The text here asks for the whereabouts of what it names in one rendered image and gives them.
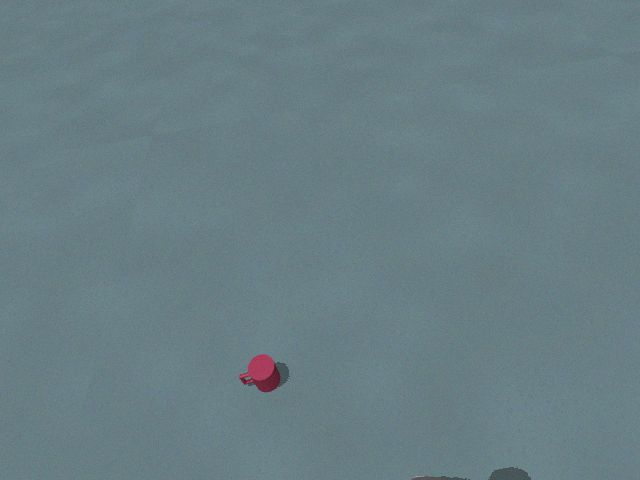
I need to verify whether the mug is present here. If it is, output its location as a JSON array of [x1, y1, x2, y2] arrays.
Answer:
[[239, 354, 280, 392]]

